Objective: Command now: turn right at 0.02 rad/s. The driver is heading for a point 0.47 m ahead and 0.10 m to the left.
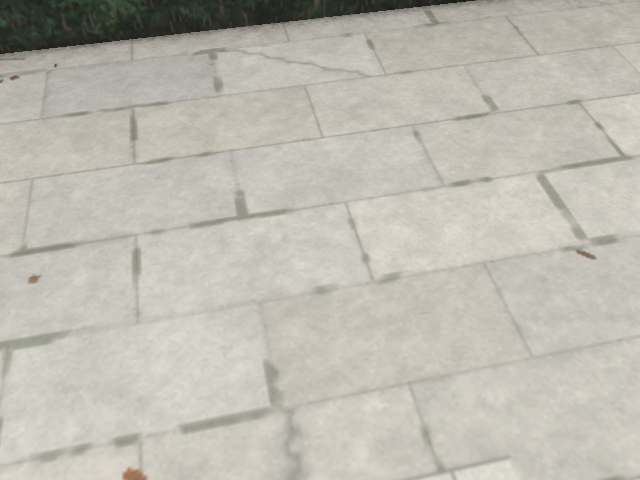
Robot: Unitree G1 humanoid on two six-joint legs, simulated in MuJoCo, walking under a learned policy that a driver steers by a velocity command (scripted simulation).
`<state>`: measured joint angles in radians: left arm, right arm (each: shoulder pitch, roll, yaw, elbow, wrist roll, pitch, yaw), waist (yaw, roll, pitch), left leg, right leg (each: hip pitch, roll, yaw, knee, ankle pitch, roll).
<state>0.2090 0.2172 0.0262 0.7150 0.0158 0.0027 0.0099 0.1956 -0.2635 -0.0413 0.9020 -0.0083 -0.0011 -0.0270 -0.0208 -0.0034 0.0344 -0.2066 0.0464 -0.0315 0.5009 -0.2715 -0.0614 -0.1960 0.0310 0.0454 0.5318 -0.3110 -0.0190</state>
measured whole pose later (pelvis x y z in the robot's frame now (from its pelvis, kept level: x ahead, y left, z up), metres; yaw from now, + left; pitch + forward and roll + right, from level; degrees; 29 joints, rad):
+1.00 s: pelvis +0.26 +0.02 -0.02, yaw +1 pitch +2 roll +0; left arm -0.06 0.23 0.03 0.72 -0.02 -0.10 -0.04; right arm 0.49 -0.25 -0.03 1.06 0.00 -0.05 -0.02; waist -0.08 0.00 0.05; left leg 0.16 0.02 0.01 0.37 -0.49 0.01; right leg -0.51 0.01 -0.06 0.52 -0.03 -0.06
